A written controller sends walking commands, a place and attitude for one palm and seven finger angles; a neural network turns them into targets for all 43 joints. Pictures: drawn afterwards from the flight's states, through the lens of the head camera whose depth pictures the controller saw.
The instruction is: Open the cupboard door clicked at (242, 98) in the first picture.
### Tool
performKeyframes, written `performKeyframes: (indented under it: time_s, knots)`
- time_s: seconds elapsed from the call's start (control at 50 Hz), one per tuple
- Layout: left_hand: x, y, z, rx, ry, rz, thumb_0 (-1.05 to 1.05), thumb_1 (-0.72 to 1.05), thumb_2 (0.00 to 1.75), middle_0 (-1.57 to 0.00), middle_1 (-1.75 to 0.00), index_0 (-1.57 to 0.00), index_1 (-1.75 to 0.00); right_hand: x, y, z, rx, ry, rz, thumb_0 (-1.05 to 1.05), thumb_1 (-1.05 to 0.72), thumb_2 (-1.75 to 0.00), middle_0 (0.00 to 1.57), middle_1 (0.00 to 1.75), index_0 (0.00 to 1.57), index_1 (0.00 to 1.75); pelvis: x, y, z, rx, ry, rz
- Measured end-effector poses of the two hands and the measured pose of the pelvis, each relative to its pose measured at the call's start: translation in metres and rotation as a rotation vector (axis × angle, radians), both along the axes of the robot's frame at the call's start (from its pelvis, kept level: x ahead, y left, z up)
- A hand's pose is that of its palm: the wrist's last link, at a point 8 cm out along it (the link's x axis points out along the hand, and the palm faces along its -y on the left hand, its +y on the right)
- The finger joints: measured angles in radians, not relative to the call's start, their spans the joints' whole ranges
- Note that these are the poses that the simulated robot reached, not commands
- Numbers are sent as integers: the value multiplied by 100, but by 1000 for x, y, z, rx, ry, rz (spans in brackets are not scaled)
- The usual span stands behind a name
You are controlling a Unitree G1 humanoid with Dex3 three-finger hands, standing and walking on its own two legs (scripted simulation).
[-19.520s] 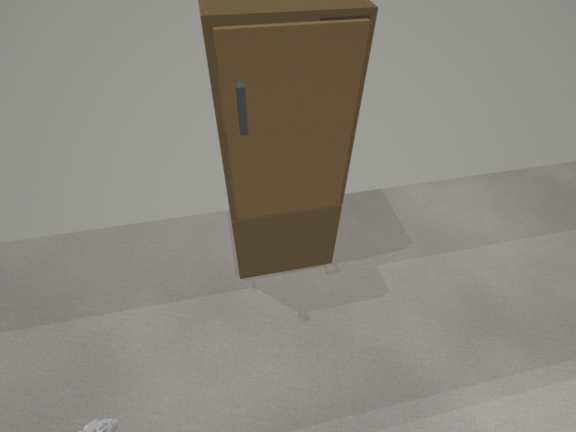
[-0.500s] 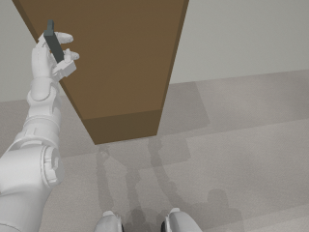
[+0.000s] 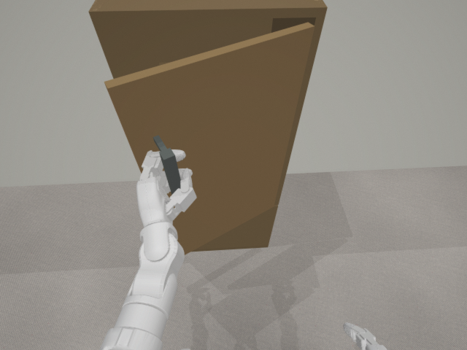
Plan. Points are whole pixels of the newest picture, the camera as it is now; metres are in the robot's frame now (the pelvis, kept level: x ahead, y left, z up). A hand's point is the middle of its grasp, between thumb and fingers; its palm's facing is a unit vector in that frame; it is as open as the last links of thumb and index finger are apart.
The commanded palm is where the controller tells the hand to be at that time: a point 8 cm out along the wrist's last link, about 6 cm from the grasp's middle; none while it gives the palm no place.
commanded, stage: pull the door open along its arc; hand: left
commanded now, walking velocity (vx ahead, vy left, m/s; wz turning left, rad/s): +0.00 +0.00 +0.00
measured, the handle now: (169, 170) +0.41 +0.13 +0.08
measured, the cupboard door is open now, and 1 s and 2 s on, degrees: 27 43 44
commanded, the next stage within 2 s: open thumb and fingers to let go in 0.36 s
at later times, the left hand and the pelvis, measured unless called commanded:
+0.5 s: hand (236, 227) +0.29 +0.01 +0.08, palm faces +0.31 -0.95 -0.06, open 5.9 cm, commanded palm +0.25 +0.05 +0.07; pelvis +0.01 -0.06 +0.01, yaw +4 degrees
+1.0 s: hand (218, 228) +0.30 +0.04 +0.07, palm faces +0.44 -0.90 -0.02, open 12.8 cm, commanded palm +0.25 +0.07 +0.07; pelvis +0.00 -0.06 +0.00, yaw +2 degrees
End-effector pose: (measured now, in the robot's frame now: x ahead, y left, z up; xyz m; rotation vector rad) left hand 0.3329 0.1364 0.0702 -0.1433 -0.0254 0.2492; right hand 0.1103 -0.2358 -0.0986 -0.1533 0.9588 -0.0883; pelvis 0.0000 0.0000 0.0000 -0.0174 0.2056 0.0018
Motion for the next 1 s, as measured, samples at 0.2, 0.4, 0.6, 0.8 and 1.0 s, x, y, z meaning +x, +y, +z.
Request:
performKeyframes:
  time_s: [0.2,0.4,0.6,0.8,1.0]
  knots:
    - [-55,-56,9,138,69,52,4,72,74,-37,-135,-40,-135,69,18,20,60,-185,116,1,-90,-90,20,30,20,30,-1,-19,2,19,-64,22]
    - [-79,-86,15,153,138,-14,4,70,73,-32,-124,-38,-134,88,-3,32,81,-221,114,1,-90,-90,20,30,20,30,12,-47,8,30,-126,44]
    - [-68,-75,11,153,136,175,1,64,78,-36,-129,-39,-133,81,-38,8,4,-120,120,1,-90,-90,20,30,20,30,10,-64,3,50,-95,56]
    - [-78,-69,10,161,108,210,1,25,62,-33,-126,-34,-127,65,-46,-2,9,-104,84,1,-90,-90,20,30,20,30,12,-68,1,57,-77,40]
    - [-79,-62,6,141,95,200,1,-30,38,-30,-119,-31,-119,56,-41,-1,-19,-110,63,1,-90,-90,20,30,20,30,4,-58,0,50,-78,32]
